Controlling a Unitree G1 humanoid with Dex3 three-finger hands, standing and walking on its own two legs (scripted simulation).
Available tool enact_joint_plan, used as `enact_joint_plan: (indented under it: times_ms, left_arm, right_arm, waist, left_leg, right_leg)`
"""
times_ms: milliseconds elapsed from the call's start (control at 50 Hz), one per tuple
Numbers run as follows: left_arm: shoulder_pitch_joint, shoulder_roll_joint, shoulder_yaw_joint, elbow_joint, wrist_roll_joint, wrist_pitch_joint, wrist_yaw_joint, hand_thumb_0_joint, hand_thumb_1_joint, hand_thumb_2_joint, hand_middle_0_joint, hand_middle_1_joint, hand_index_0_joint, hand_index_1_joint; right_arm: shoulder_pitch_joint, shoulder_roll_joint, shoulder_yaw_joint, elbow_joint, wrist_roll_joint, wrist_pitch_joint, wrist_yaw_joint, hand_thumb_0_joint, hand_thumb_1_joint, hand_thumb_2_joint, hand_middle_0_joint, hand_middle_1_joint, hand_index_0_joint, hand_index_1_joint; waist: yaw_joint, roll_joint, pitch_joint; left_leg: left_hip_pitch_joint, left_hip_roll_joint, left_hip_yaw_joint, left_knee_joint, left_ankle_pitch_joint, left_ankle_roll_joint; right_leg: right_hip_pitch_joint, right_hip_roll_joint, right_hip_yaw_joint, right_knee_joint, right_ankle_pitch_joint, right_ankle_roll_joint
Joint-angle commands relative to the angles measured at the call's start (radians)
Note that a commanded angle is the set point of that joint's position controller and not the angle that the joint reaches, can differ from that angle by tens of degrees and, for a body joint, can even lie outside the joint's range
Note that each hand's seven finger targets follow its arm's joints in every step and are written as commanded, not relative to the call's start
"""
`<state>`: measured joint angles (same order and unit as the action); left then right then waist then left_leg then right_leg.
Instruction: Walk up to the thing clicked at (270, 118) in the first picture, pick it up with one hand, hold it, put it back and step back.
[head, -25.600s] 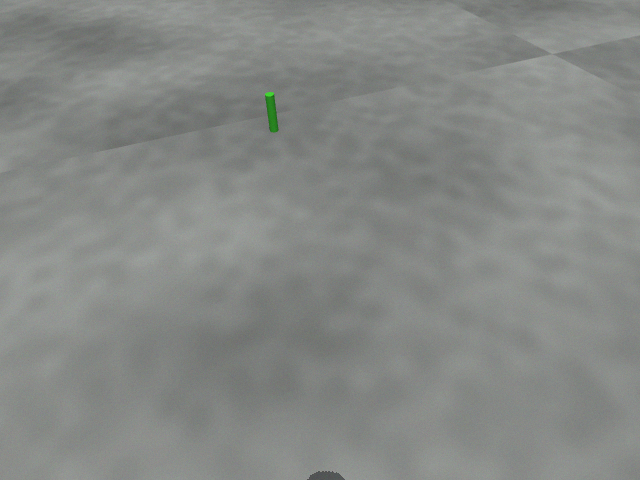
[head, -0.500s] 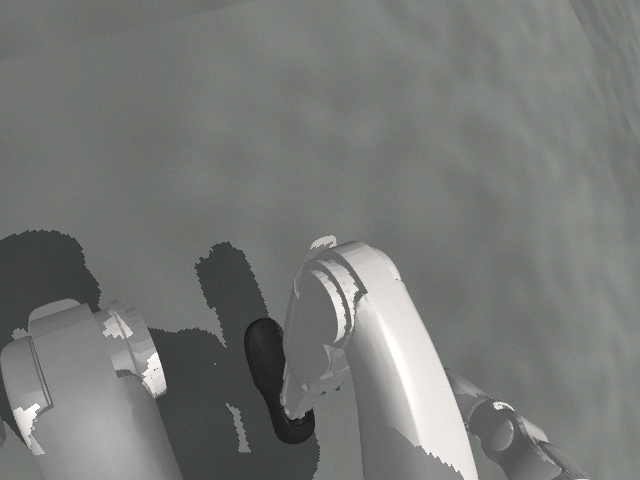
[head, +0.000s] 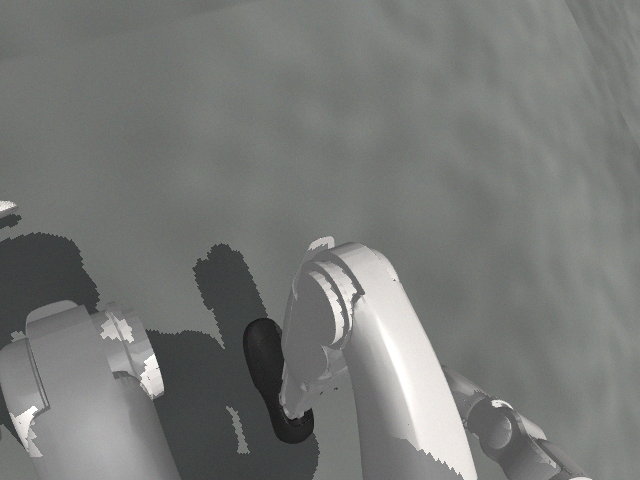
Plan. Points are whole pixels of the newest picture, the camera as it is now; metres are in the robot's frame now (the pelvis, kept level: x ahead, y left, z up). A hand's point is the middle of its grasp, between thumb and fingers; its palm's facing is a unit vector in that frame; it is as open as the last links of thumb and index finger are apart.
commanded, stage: withdraw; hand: left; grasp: from the side
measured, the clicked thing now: out of the picture +0.46 +0.30 -0.18
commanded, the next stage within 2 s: rise in 0.24 s
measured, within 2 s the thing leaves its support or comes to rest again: neither
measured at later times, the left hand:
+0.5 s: hand out of the picture +0.41 +0.36 -0.07, palm faces +0.26 -0.95 -0.20, open 17.1 cm
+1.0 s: hand out of the picture +0.29 +0.32 +0.11, palm faces +0.26 -0.86 -0.44, open 17.1 cm
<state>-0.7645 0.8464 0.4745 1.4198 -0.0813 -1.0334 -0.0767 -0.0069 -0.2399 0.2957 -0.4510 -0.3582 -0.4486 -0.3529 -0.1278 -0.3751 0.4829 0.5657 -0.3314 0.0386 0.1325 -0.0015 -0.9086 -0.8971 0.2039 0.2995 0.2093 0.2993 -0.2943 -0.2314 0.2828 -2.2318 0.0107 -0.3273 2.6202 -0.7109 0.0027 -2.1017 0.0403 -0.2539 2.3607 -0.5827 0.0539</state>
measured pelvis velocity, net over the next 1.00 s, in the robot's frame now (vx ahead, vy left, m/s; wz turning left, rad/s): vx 0.03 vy -0.01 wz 0.21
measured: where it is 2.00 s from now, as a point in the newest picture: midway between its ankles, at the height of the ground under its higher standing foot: (214, 448)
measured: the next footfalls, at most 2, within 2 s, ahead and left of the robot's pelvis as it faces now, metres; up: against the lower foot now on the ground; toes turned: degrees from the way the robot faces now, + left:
none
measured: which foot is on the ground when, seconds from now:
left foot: down 0.00-1.00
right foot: down 0.00-1.00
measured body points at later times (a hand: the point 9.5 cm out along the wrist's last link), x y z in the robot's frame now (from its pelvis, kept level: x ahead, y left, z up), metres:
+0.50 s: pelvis +0.00 +0.00 +0.03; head +0.20 +0.15 +0.41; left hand +0.39 +0.41 -0.05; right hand +0.17 -0.25 -0.04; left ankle +0.08 +0.12 -0.26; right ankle +0.14 -0.12 -0.26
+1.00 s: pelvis +0.03 -0.01 +0.22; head +0.21 +0.05 +0.62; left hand +0.27 +0.36 +0.14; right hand +0.25 -0.23 +0.09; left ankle +0.08 +0.12 -0.26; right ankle +0.14 -0.12 -0.26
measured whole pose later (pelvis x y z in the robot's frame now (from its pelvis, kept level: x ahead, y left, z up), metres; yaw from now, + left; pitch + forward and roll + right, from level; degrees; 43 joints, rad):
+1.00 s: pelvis +0.03 -0.01 +0.22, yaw +12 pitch +32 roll -3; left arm -0.14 0.44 0.25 0.47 0.05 0.00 0.04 -0.01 -0.48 0.10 -0.08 -0.08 -0.08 -0.08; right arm 0.10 -0.25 0.01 0.52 0.05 0.13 -0.05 0.01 -0.90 -0.90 0.20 0.30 0.21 0.30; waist -0.06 0.00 -0.16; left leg -1.74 0.04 -0.05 1.84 -0.66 0.00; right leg -1.72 0.00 -0.05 1.78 -0.62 0.00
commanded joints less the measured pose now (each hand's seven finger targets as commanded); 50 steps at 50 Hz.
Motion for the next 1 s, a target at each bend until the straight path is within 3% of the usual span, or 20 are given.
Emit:
enact_joint_plan:
  times_ms: [0,40,80,160,220,300,340,360,380,400,440,500,560,600,660,720,740,820,900,980]
  left_arm:
    - [-0.234,0.251,0.074,-0.222,-0.011,-0.066,-0.007,0.000,-0.335,0.163,-0.189,-0.141,-0.185,-0.139]
    - [-0.222,0.258,0.093,-0.294,-0.010,-0.051,-0.011,0.000,-0.340,0.153,-0.155,-0.114,-0.149,-0.115]
    - [-0.246,0.324,0.131,-0.382,0.001,-0.036,-0.016,0.000,-0.364,0.144,-0.142,-0.098,-0.132,-0.103]
    - [-0.167,0.278,0.117,-0.411,-0.003,0.047,-0.064,0.000,-0.398,0.109,-0.126,-0.076,-0.119,-0.078]
    - [-0.152,0.159,0.024,-0.416,-0.025,0.126,-0.126,0.000,-0.428,0.106,-0.124,-0.090,-0.123,-0.086]
    - [-0.092,0.064,-0.026,-0.322,-0.063,0.221,-0.182,0.000,-0.512,0.055,-0.057,-0.056,-0.074,-0.037]
    - [-0.120,0.086,-0.004,-0.388,-0.081,0.230,-0.202,0.000,-0.447,0.071,-0.044,-0.014,-0.032,-0.023]
    - [-0.099,0.303,0.077,-0.429,0.085,0.287,-0.142,0.000,-0.527,0.076,-0.081,-0.072,-0.074,-0.074]
    - [-0.170,0.203,0.009,-0.481,0.075,0.323,-0.133,0.000,-0.540,0.077,-0.080,-0.071,-0.073,-0.073]
    - [-0.118,0.158,0.011,-0.456,0.075,0.357,-0.128,0.000,-0.543,0.090,-0.079,-0.093,-0.073,-0.093]
    - [-0.083,0.213,0.052,-0.563,0.093,0.409,-0.104,0.000,-0.582,0.098,-0.086,-0.084,-0.072,-0.094]
    - [-0.141,0.312,0.097,-0.760,0.132,0.493,-0.064,0.000,-0.611,0.100,-0.107,-0.092,-0.090,-0.104]
    - [-0.056,0.228,0.056,-0.759,0.140,0.589,-0.031,0.000,-0.518,0.076,-0.057,-0.062,-0.056,-0.062]
    - [0.005,0.126,-0.006,-0.701,0.145,0.651,-0.015,0.000,-0.495,0.092,-0.065,-0.070,-0.064,-0.071]
    - [0.117,0.053,-0.030,-0.767,0.149,0.728,0.011,0.000,-0.501,0.090,-0.067,-0.071,-0.066,-0.072]
    - [0.282,-0.115,-0.127,-0.819,0.135,0.814,0.027,0.000,-0.495,0.095,-0.070,-0.075,-0.069,-0.075]
    - [0.269,-0.117,-0.142,-0.904,0.130,0.833,0.036,0.000,-0.480,0.102,-0.069,-0.075,-0.069,-0.076]
    - [0.370,-0.042,-0.090,-1.084,0.126,0.914,0.093,0.000,-0.508,0.086,-0.067,-0.070,-0.066,-0.071]
    - [0.447,-0.036,-0.070,-1.172,0.126,0.970,0.150,0.000,-0.470,0.105,-0.064,-0.070,-0.063,-0.071]
    - [0.548,-0.156,-0.140,-1.169,0.123,1.010,0.190,0.000,-0.504,0.085,-0.059,-0.063,-0.058,-0.064]
  right_arm:
    - [0.079,-0.353,-0.116,-0.001,0.003,0.011,-0.020,0.000,-0.895,-0.898,0.202,0.300,0.201,0.300]
    - [0.090,-0.348,-0.127,0.000,0.005,0.016,-0.024,0.000,-0.895,-0.899,0.202,0.300,0.201,0.300]
    - [0.097,-0.352,-0.146,-0.005,0.012,0.025,-0.029,0.000,-0.900,-0.901,0.202,0.300,0.201,0.300]
    - [0.136,-0.340,-0.187,-0.008,0.042,0.038,-0.039,0.000,-0.903,-0.902,0.202,0.300,0.201,0.300]
    - [0.180,-0.315,-0.210,0.016,0.076,0.043,-0.046,0.000,-0.897,-0.900,0.201,0.301,0.201,0.300]
    - [0.188,-0.301,-0.241,-0.007,0.124,0.029,-0.054,0.000,-0.876,-0.893,0.202,0.301,0.201,0.301]
    - [0.204,-0.294,-0.260,0.002,0.140,0.022,-0.053,0.000,-0.805,-0.888,0.199,0.304,0.201,0.304]
    - [0.240,-0.261,-0.317,0.029,0.165,0.042,-0.059,0.000,-0.885,-0.919,0.201,0.303,0.201,0.303]
    - [0.228,-0.245,-0.320,-0.008,0.181,0.052,-0.056,0.000,-0.941,-0.918,0.201,0.303,0.201,0.303]
    - [0.256,-0.256,-0.346,-0.007,0.196,0.058,-0.058,0.000,-0.941,-0.918,0.201,0.303,0.201,0.303]
    - [0.255,-0.261,-0.386,-0.032,0.223,0.074,-0.064,0.000,-0.958,-0.925,0.200,0.303,0.201,0.303]
    - [0.307,-0.227,-0.423,-0.018,0.257,0.097,-0.081,0.000,-1.013,-0.938,0.202,0.303,0.202,0.303]
    - [0.324,-0.181,-0.446,-0.012,0.286,0.108,-0.098,0.000,-0.896,-0.902,0.201,0.301,0.201,0.301]
    - [0.315,-0.156,-0.465,-0.025,0.300,0.105,-0.110,0.000,-0.895,-0.902,0.201,0.301,0.201,0.301]
    - [0.344,-0.137,-0.509,-0.048,0.319,0.107,-0.120,0.000,-0.895,-0.902,0.201,0.302,0.201,0.301]
    - [0.342,-0.118,-0.535,-0.079,0.339,0.099,-0.127,0.000,-0.895,-0.902,0.201,0.302,0.201,0.301]
    - [0.337,-0.118,-0.542,-0.087,0.346,0.094,-0.131,0.000,-0.895,-0.902,0.201,0.301,0.201,0.301]
    - [0.331,-0.103,-0.556,-0.127,0.375,0.083,-0.156,0.000,-0.895,-0.902,0.201,0.302,0.201,0.302]
    - [0.321,-0.062,-0.548,-0.147,0.389,0.063,-0.193,0.000,-0.895,-0.902,0.201,0.301,0.201,0.301]
    - [0.320,-0.020,-0.537,-0.143,0.385,0.026,-0.229,0.000,-0.895,-0.902,0.201,0.301,0.201,0.301]
  waist:
    - [-0.063,0.577,-0.660]
    - [-0.040,0.616,-0.698]
    - [-0.015,0.685,-0.751]
    - [0.001,0.711,-0.770]
    - [-0.014,0.661,-0.726]
    - [-0.019,0.466,-0.645]
    - [0.010,0.451,-0.681]
    - [0.123,0.568,-0.820]
    - [0.090,0.613,-0.856]
    - [0.086,0.610,-0.876]
    - [0.141,0.667,-0.942]
    - [0.174,0.757,-1.017]
    - [0.179,0.697,-0.979]
    - [0.165,0.584,-0.931]
    - [0.195,0.480,-0.991]
    - [0.190,0.361,-1.013]
    - [0.189,0.355,-1.015]
    - [0.236,0.322,-1.068]
    - [0.251,0.314,-1.051]
    - [0.250,0.344,-0.995]
  left_leg:
    - [0.427,0.050,0.074,-0.328,0.177,-0.024]
    - [0.471,0.056,0.077,-0.342,0.212,-0.032]
    - [0.524,0.060,0.079,-0.366,0.226,-0.040]
    - [0.509,0.057,0.098,-0.405,0.212,-0.040]
    - [0.447,0.052,0.108,-0.424,0.157,-0.027]
    - [0.293,0.038,0.116,-0.414,0.033,0.007]
    - [0.298,0.032,0.119,-0.414,0.034,0.012]
    - [0.455,0.032,0.151,-0.476,0.105,-0.003]
    - [0.485,0.039,0.140,-0.511,0.096,-0.009]
    - [0.520,0.039,0.138,-0.537,0.106,-0.010]
    - [0.579,0.041,0.141,-0.601,0.079,-0.017]
    - [0.655,0.042,0.155,-0.657,0.088,-0.020]
    - [0.636,0.032,0.181,-0.679,0.123,-0.013]
    - [0.560,0.023,0.205,-0.687,0.083,0.006]
    - [0.576,0.011,0.240,-0.732,0.084,0.020]
    - [0.634,0.009,0.244,-0.802,0.068,0.026]
    - [0.636,0.007,0.248,-0.826,0.053,0.030]
    - [0.749,0.012,0.257,-0.937,0.071,0.034]
    - [0.848,0.009,0.279,-1.039,0.120,0.036]
    - [0.971,0.005,0.299,-1.131,0.213,0.032]
  right_leg:
    - [0.354,0.041,-0.067,-0.152,0.185,-0.060]
    - [0.355,0.039,-0.060,-0.144,0.204,-0.064]
    - [0.341,0.035,-0.051,-0.137,0.201,-0.072]
    - [0.318,0.028,-0.034,-0.150,0.185,-0.078]
    - [0.268,0.023,-0.027,-0.170,0.148,-0.078]
    - [0.241,0.022,-0.021,-0.218,0.063,-0.068]
    - [0.244,0.020,-0.012,-0.218,0.061,-0.070]
    - [0.239,0.011,0.015,-0.238,0.074,-0.078]
    - [0.208,0.011,0.018,-0.232,0.059,-0.084]
    - [0.208,0.005,0.020,-0.238,0.069,-0.084]
    - [0.193,-0.003,0.037,-0.246,0.047,-0.090]
    - [0.172,-0.005,0.073,-0.255,0.041,-0.098]
    - [0.163,-0.006,0.104,-0.296,0.049,-0.104]
    - [0.191,-0.007,0.122,-0.359,0.025,-0.102]
    - [0.295,-0.011,0.145,-0.456,0.013,-0.097]
    - [0.393,-0.011,0.154,-0.562,0.000,-0.087]
    - [0.427,-0.014,0.159,-0.589,-0.010,-0.085]
    - [0.606,-0.021,0.193,-0.707,-0.002,-0.078]
    - [0.769,-0.025,0.232,-0.819,0.035,-0.073]
    - [0.876,-0.023,0.247,-0.922,0.120,-0.078]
